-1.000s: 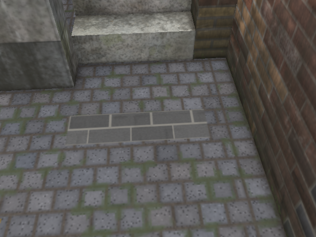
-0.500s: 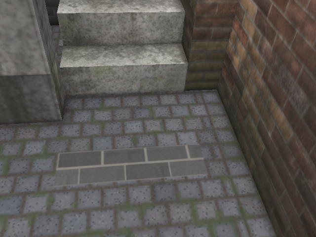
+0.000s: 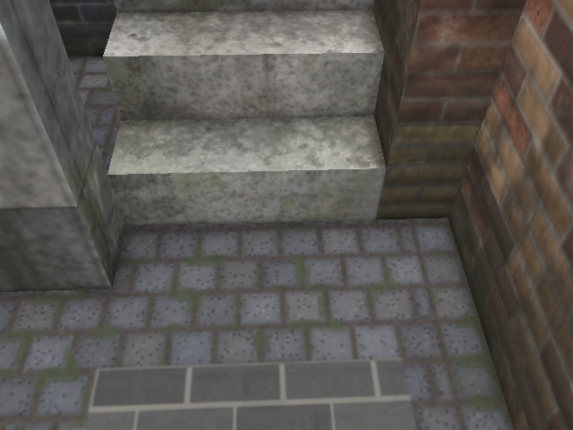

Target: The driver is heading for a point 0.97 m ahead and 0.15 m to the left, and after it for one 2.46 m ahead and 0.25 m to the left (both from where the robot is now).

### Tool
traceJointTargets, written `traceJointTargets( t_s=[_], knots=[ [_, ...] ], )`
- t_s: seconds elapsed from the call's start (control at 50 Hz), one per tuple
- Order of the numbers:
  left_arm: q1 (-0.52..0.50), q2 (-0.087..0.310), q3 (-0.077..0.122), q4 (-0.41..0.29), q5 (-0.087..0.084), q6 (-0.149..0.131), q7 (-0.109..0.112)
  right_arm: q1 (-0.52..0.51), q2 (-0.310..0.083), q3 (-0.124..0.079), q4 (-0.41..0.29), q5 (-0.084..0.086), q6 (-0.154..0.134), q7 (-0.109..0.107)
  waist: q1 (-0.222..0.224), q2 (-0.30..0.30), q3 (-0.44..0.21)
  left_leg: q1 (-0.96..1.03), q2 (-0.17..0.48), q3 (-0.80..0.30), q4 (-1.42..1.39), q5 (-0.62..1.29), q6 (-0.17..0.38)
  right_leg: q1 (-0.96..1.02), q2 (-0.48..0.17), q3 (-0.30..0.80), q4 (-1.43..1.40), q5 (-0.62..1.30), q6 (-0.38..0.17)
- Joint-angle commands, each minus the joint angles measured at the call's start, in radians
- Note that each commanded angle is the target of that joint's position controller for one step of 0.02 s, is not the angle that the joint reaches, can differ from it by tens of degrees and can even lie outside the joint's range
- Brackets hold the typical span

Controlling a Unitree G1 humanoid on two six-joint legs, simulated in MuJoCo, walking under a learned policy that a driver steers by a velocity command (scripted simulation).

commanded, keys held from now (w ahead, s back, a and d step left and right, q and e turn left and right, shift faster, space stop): w+shift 0.74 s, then w+q+shift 0.08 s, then q+shift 0.18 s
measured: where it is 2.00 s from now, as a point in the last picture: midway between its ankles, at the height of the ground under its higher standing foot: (263, 162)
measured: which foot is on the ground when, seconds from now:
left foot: up 0.00-0.30, down 0.32-0.78, up 0.80-1.00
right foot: down 0.00-0.32, up 0.34-0.78, down 0.80-1.00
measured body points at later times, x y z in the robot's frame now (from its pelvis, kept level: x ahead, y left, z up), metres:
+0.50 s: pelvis +0.46 +0.06 +0.00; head +0.47 +0.07 +0.45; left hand +0.62 +0.31 -0.11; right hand +0.46 -0.20 -0.13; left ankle +0.50 +0.14 -0.73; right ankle +0.43 -0.10 -0.62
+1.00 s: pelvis +0.86 +0.02 +0.01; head +0.88 +0.01 +0.46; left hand +0.82 +0.31 -0.11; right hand +1.07 -0.21 -0.10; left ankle +0.87 +0.18 -0.53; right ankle +0.89 -0.06 -0.73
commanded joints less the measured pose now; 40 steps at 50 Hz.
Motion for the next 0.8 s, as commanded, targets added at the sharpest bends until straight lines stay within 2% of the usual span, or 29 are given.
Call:
traceJointTargets(
  t_s=[0.02,0.06,0.1,0.16,0.22,0.24,0.26,0.28,0.3,0.32,0.34,0.36,0.38,0.4,0.42,0.44,0.48,0.5,0.56,0.6,0.62,0.64,0.68,0.7,0.72,0.74,0.76,0.78,0.8],
  knots=[
    [-0.092,0.065,0.000,-0.049,-0.014,-0.033,0.001,0.086,0.024,0.015,-0.058,-0.014,0.031,-0.007,-0.108,-0.085,0.089,-0.161,0.089,-0.013,-0.026,0.067,-0.032,-0.098,-0.270,0.316,-0.372,-0.163,-0.198],
    [-0.056,0.075,-0.001,-0.039,-0.016,-0.040,0.011,-0.013,-0.016,0.011,-0.104,-0.040,0.028,-0.013,-0.091,-0.079,0.131,-0.221,0.092,0.017,-0.151,0.222,-0.064,-0.113,-0.235,0.227,-0.395,-0.059,-0.186],
    [0.009,0.080,-0.003,-0.029,-0.026,-0.044,0.021,-0.105,-0.030,0.009,-0.141,-0.050,0.013,-0.006,-0.052,-0.048,0.129,-0.173,0.064,0.060,-0.347,0.419,-0.076,-0.094,-0.189,0.138,-0.380,0.068,-0.154],
    [0.106,0.127,0.002,-0.010,-0.041,-0.045,0.034,-0.240,-0.022,0.012,-0.201,-0.025,-0.001,0.015,-0.003,-0.045,0.144,-0.061,0.011,0.095,-0.597,0.568,-0.074,-0.003,-0.221,0.105,-0.428,0.098,-0.139],
    [0.145,0.155,0.004,-0.001,-0.035,-0.016,0.039,-0.337,-0.043,0.004,-0.255,-0.013,-0.007,0.045,0.014,-0.066,0.178,-0.092,-0.036,0.116,-0.779,0.488,-0.052,0.245,-0.278,0.081,-0.385,0.257,-0.117],
    [0.132,0.153,-0.002,-0.005,-0.017,-0.003,0.042,-0.312,-0.081,-0.016,-0.260,-0.011,-0.006,0.054,-0.013,-0.108,0.146,-0.053,-0.068,0.140,-0.799,0.438,-0.037,0.326,-0.291,0.074,-0.315,0.489,-0.097],
    [0.126,0.175,0.001,-0.004,0.004,0.011,0.042,-0.248,-0.115,-0.034,-0.259,-0.007,-0.001,0.054,-0.055,-0.158,0.081,0.023,-0.110,0.162,-0.775,0.357,-0.020,0.394,-0.310,0.077,-0.213,0.747,-0.083],
    [0.101,0.198,0.006,-0.002,0.028,0.028,0.042,-0.104,-0.157,-0.056,-0.237,0.004,0.007,0.050,-0.141,-0.209,-0.007,0.154,-0.144,0.175,-0.738,0.269,0.007,0.426,-0.314,0.070,-0.032,0.981,-0.072],
    [0.058,0.195,0.002,0.004,0.047,0.043,0.047,0.144,-0.197,-0.080,-0.169,0.021,0.014,0.037,-0.273,-0.218,-0.106,0.418,-0.148,0.188,-0.727,0.214,0.040,0.318,-0.292,0.040,0.255,1.071,-0.044],
    [0.060,0.136,-0.018,-0.038,0.050,0.032,0.053,0.362,-0.299,-0.100,-0.107,-0.005,0.028,0.021,-0.314,-0.053,-0.269,0.776,0.025,-0.097,-0.675,0.031,0.085,0.025,-0.209,0.061,0.681,0.747,-0.021],
    [0.294,-0.089,-0.069,-0.038,-0.016,-0.010,0.023,0.364,-0.340,-0.106,-0.079,-0.043,0.015,0.039,-0.115,0.437,-0.472,1.087,0.271,-0.756,-0.994,-0.366,0.286,-0.341,0.034,0.189,1.115,-0.216,0.010],
    [0.192,0.066,-0.041,-0.051,-0.085,-0.048,0.017,0.360,-0.177,-0.079,-0.064,-0.054,0.011,0.038,-0.175,0.315,-0.428,1.072,0.243,-0.883,-1.163,-0.463,0.230,-0.445,-0.020,0.302,1.154,-0.214,-0.047],
    [0.007,0.134,-0.030,-0.113,-0.101,-0.056,0.016,0.281,-0.118,-0.063,-0.070,-0.067,0.006,0.030,-0.178,0.199,-0.250,0.944,0.224,-0.672,-1.122,-0.319,0.187,-0.518,-0.076,0.251,1.156,-0.180,-0.064],
    [-0.101,0.135,-0.035,-0.148,-0.073,-0.054,0.023,0.200,-0.100,-0.052,-0.072,-0.078,-0.007,0.036,-0.144,-0.014,-0.141,0.741,0.189,-0.518,-1.127,-0.132,0.158,-0.493,-0.124,0.234,1.087,-0.111,-0.062],
    [-0.134,0.103,-0.034,-0.163,-0.049,-0.047,0.024,0.117,-0.077,-0.044,-0.070,-0.075,-0.024,0.036,-0.081,-0.028,-0.092,0.579,0.153,-0.393,-1.125,-0.015,0.152,-0.436,-0.174,0.231,0.978,-0.056,-0.065],
    [-0.108,0.086,-0.037,-0.158,-0.038,-0.028,0.016,0.079,-0.053,-0.031,-0.062,-0.082,-0.029,0.033,-0.033,-0.022,-0.060,0.460,0.127,-0.325,-1.144,0.033,0.150,-0.370,-0.209,0.237,0.954,-0.033,-0.060],
    [-0.075,0.053,-0.041,-0.149,-0.035,0.003,0.016,0.065,-0.044,-0.022,-0.032,-0.048,-0.030,0.034,0.017,-0.003,-0.009,0.366,0.095,-0.217,-1.200,0.062,0.149,-0.355,-0.237,0.216,0.875,-0.035,-0.035],
    [-0.097,0.033,-0.050,-0.165,-0.033,0.016,0.019,0.077,-0.047,-0.019,-0.011,-0.037,-0.028,0.033,0.030,0.022,0.043,0.328,0.084,-0.182,-1.222,0.060,0.150,-0.395,-0.250,0.197,0.826,-0.050,-0.010],
    [-0.267,0.078,-0.047,-0.228,-0.012,0.016,0.025,0.099,-0.105,-0.026,0.003,-0.039,-0.027,0.009,-0.007,-0.023,0.134,0.269,0.021,-0.056,-1.306,0.135,0.133,-0.438,-0.250,0.126,0.545,0.177,0.056],
    [-0.375,0.067,-0.054,-0.263,-0.012,-0.001,0.023,0.126,-0.140,-0.032,0.007,-0.032,-0.038,-0.004,-0.044,-0.044,0.131,0.254,-0.009,0.023,-1.346,0.201,0.115,-0.320,-0.208,0.067,0.317,0.370,0.079],
    [-0.393,0.074,-0.053,-0.254,0.002,-0.004,0.031,0.119,-0.164,-0.039,0.014,-0.025,-0.039,-0.013,-0.050,-0.021,0.128,0.278,-0.010,0.041,-1.362,0.228,0.105,-0.274,-0.195,0.067,0.237,0.428,0.081],
    [-0.406,0.091,-0.050,-0.270,-0.005,-0.003,0.032,0.142,-0.174,-0.041,0.018,-0.031,-0.041,-0.011,-0.061,-0.015,0.119,0.334,0.008,0.043,-1.370,0.260,0.107,-0.241,-0.173,0.070,0.187,0.467,0.081],
    [-0.457,0.123,-0.042,-0.310,-0.023,-0.006,0.036,0.170,-0.186,-0.046,0.042,-0.018,-0.030,-0.002,-0.069,-0.003,0.149,0.480,0.034,0.063,-1.336,0.379,0.088,-0.263,-0.151,0.073,0.081,0.446,0.061],
    [-0.445,0.128,-0.040,-0.316,-0.023,-0.002,0.037,0.179,-0.182,-0.040,0.050,-0.025,-0.017,0.003,-0.057,0.032,0.113,0.573,0.058,0.065,-1.276,0.551,0.081,-0.254,-0.126,0.043,0.105,0.380,0.046],
    [-0.370,0.146,-0.030,-0.308,-0.015,0.000,0.039,0.158,-0.199,-0.039,0.033,-0.043,-0.002,0.006,-0.018,0.050,0.026,0.659,0.074,0.066,-1.161,0.886,0.075,-0.194,-0.087,0.010,0.180,0.311,0.024],
    [-0.271,0.174,-0.018,-0.287,-0.001,-0.009,0.035,0.130,-0.225,-0.049,0.026,-0.052,0.017,0.006,0.043,0.059,-0.029,0.692,0.067,0.070,-1.005,1.122,0.065,-0.122,-0.045,-0.001,0.189,0.214,0.001],
    [-0.066,0.216,0.010,-0.228,0.000,-0.014,0.035,0.082,-0.227,-0.048,0.018,-0.068,0.033,0.006,0.143,0.080,-0.115,0.650,0.049,0.057,-0.781,1.173,0.062,0.063,-0.043,0.019,0.160,0.155,-0.030],
    [0.191,0.238,0.032,-0.135,-0.010,-0.006,0.043,0.000,-0.213,-0.043,0.000,-0.070,0.036,0.009,0.274,0.092,-0.202,0.477,0.000,0.051,-0.468,1.026,0.028,0.327,-0.094,0.061,0.085,0.139,-0.046],
    [0.332,0.303,0.031,-0.060,0.005,-0.001,0.047,-0.009,0.003,0.015,-0.050,-0.094,0.011,0.020,0.228,-0.257,-0.236,0.101,-0.146,0.001,0.047,-0.028,-0.004,0.573,-0.278,0.334,0.125,0.090,-0.043]
  ],
)
Keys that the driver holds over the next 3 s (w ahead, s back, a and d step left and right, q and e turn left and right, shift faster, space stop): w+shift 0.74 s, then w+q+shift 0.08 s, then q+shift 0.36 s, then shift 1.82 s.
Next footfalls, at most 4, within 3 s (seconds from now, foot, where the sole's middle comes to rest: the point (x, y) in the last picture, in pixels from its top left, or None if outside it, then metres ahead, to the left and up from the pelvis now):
0.32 left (242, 411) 0.54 0.14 -0.77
0.80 right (328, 275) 0.93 -0.07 -0.77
1.30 left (217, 160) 1.15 0.25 -0.56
1.98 right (298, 143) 1.23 0.03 -0.56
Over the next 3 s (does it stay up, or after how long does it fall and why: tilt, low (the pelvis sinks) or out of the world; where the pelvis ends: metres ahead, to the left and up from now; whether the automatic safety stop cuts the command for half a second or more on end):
stays up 1.17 0.11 0.23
